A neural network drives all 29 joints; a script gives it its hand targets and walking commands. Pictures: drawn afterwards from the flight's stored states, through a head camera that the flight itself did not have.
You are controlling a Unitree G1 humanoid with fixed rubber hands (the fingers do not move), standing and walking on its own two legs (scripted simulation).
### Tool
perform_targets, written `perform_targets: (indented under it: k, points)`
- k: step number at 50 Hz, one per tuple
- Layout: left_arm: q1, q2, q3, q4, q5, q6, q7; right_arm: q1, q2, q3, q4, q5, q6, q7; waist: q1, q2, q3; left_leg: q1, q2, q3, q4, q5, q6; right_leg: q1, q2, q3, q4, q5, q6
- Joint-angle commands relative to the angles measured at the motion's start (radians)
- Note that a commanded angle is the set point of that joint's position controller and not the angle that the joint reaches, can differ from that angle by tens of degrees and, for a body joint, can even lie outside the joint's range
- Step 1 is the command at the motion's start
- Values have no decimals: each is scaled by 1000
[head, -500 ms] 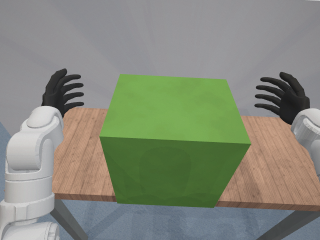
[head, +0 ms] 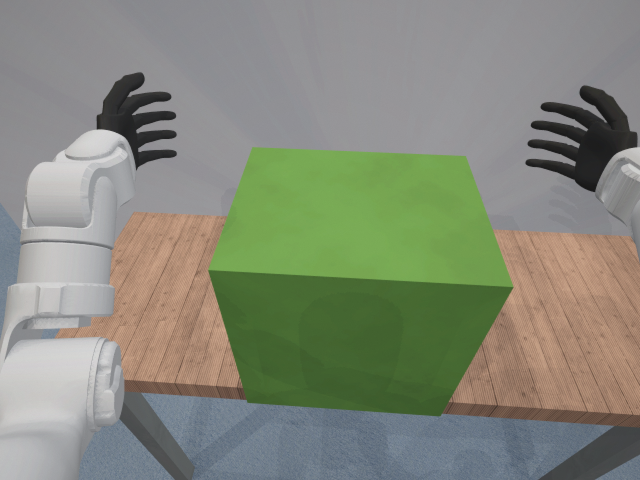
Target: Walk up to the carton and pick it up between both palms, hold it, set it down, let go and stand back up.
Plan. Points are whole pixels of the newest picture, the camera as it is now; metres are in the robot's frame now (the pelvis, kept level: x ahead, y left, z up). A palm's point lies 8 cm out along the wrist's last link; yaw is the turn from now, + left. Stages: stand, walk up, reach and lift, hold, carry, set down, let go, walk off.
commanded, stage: reach and lift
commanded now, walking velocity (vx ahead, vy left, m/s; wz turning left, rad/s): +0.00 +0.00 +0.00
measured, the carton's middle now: (350, 287) +0.37 -0.02 +0.06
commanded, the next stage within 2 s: none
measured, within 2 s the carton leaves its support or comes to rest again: neither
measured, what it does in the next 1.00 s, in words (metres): stands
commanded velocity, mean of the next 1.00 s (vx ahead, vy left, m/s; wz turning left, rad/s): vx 0.00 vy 0.00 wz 0.00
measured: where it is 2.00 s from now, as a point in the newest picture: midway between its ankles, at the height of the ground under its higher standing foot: outside the picture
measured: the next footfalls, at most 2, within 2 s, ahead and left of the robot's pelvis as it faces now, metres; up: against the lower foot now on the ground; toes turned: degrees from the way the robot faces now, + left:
none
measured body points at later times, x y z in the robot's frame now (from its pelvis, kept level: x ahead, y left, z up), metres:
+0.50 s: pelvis +0.00 +0.01 +0.00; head +0.01 +0.01 +0.45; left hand +0.39 +0.23 +0.15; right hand +0.39 -0.26 +0.13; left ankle -0.03 +0.11 -0.75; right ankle +0.04 -0.10 -0.75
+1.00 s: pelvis +0.01 +0.00 +0.00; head +0.02 +0.01 +0.45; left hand +0.40 +0.21 +0.12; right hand +0.39 -0.25 +0.11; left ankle -0.03 +0.11 -0.75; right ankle +0.04 -0.10 -0.75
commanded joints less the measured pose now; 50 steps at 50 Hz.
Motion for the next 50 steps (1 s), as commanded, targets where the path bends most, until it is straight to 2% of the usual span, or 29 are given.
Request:
perform_targets:
  k: [1, 2, 4, 5, 7, 9, 13, 14, 18, 19, 23, 25, 27, 28, 29, 30, 31, 32, 34, 37, 40, 42, 45, 48, 50]
  points:
    - [-297, 113, 15, -69, -2, -96, -19, -338, -127, -37, -109, 6, -70, 6, -6, -61, -322, -93, -19, -47, -27, 187, 12, 373, -14, 80, 54, 290, 14]
    - [-276, 105, 18, -112, 2, -109, -20, -309, -120, -37, -142, 8, -84, 6, -2, -49, -354, -74, -22, -45, -23, 216, 8, 383, -11, 78, 56, 316, 17]
    - [-234, 87, 10, -109, 9, -127, -28, -263, -106, -45, -132, -3, -100, 2, -16, -32, -314, -57, -24, -48, -14, 240, 1, 372, -5, 68, 58, 332, 17]
    - [-219, 85, 14, -155, 16, -135, -29, -240, -109, -57, -160, -7, -110, 2, -15, -13, -335, -41, -25, -48, -11, 265, -7, 375, -1, 64, 59, 346, 16]
    - [-188, 77, 17, -139, 31, -148, -30, -202, -96, -80, -131, -33, -122, -2, -28, 0, -291, -40, -26, -52, -7, 249, -13, 348, 2, 56, 56, 306, 11]
    - [-167, 72, 25, -222, 38, -164, -20, -168, -101, -112, -196, -57, -142, -5, -30, 20, -326, -25, -24, -47, -9, 254, -21, 349, 6, 52, 58, 297, 9]
    - [-123, 46, 34, -282, 45, -197, -4, -119, -76, -170, -245, -116, -182, -8, -36, 41, -344, -9, -25, -47, 6, 252, -34, 311, 16, 32, 71, 256, 8]
    - [-121, 44, 36, -326, 43, -207, 3, -120, -83, -190, -294, -126, -196, -8, -34, 53, -384, 13, -25, -45, 10, 260, -41, 305, 19, 27, 73, 257, 9]
    - [-127, 20, 11, -291, 23, -255, 19, -129, -53, -226, -315, -177, -229, 3, -25, 45, -389, -11, -19, -48, 9, 200, -38, 256, 23, 15, 81, 177, 7]
    - [-136, 8, -4, -212, 17, -270, 19, -145, -40, -223, -274, -193, -231, 9, -25, 27, -355, -43, -13, -53, 6, 167, -31, 228, 20, 14, 82, 134, 5]
    - [-131, -20, -27, -85, 11, -338, 23, -142, -2, -198, -220, -219, -260, 28, 12, -18, -340, -92, -2, -61, -13, 94, -11, 205, 13, 18, 83, 60, 7]
    - [-101, -20, -18, -45, 20, -363, 16, -119, 21, -164, -206, -219, -274, 25, 28, -54, -340, -92, -9, -57, -3, 132, 0, 235, 9, 28, 80, 101, 15]
    - [-81, -29, -12, -14, 36, -380, 3, -105, 26, -142, -187, -212, -289, 14, 21, -67, -345, -62, -15, -59, 19, 233, -8, 255, 11, 29, 85, 210, 24]
    - [-80, -26, -1, 7, 39, -388, -9, -111, 26, -133, -178, -213, -293, 9, 24, -79, -348, -58, -21, -54, 22, 237, -4, 265, 9, 31, 84, 228, 30]
    - [-56, -34, 6, 4, 51, -392, -14, -86, 23, -124, -174, -209, -299, 4, 22, -82, -344, -44, -21, -54, 20, 253, -8, 286, 11, 32, 83, 254, 34]
    - [-69, -31, -14, 147, 50, -390, -31, -23, 43, -135, -43, -244, -276, -4, -57, -126, -265, -73, -24, -62, 4, 141, 14, 258, -6, 44, 60, 166, 45]
    - [-75, -20, -6, 90, 44, -415, -35, -32, 63, -148, -109, -242, -287, -16, -25, -125, -280, -107, -33, -54, -5, 118, 19, 270, -15, 51, 53, 140, 52]
    - [-70, -24, -19, 96, 43, -425, -41, -22, 72, -150, -105, -248, -292, -28, -48, -134, -299, -106, -32, -54, -9, 129, 25, 305, -16, 59, 63, 178, 56]
    - [-86, -10, -32, -2, 27, -468, -39, -12, 91, -164, -207, -234, -328, -55, -42, -99, -373, -114, -38, -50, -7, 163, 18, 375, -18, 71, 85, 273, 63]
    - [-79, 0, -23, -114, 43, -506, -30, -4, 108, -170, -319, -214, -382, -81, -27, -13, -465, -71, -44, -44, 22, 327, -13, 451, 1, 46, 130, 460, 47]
    - [-50, -17, -7, -113, 83, -506, -32, 23, 99, -158, -272, -211, -395, -85, -12, 63, -430, -3, -35, -48, 46, 433, -48, 403, 14, 20, 116, 450, 20]
    - [-34, -31, -10, -119, 90, -483, -33, 36, 82, -150, -241, -203, -384, -83, -13, 82, -388, 38, -25, -56, 51, 445, -61, 347, 20, 10, 93, 394, 11]
    - [-27, -52, -30, -126, 70, -444, -31, 29, 68, -144, -234, -195, -363, -79, -33, 52, -339, 68, -16, -59, 47, 409, -59, 276, 25, 3, 70, 330, 16]
    - [-36, -86, -68, -79, 40, -441, -30, -3, 111, -137, -241, -210, -351, -77, -50, -16, -310, 44, -16, -60, 27, 316, -31, 247, 19, 8, 60, 285, 31]
    - [-48, -108, -86, -17, 31, -466, -27, -18, 151, -136, -222, -233, -347, -72, -49, -52, -288, 9, -18, -64, 2, 234, -6, 237, 7, 20, 51, 236, 38]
